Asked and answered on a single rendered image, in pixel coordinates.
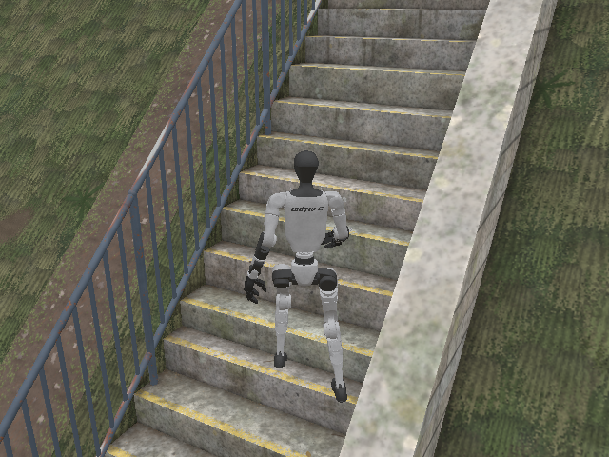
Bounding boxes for stairs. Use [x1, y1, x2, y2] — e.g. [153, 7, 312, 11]
[104, 0, 490, 457]

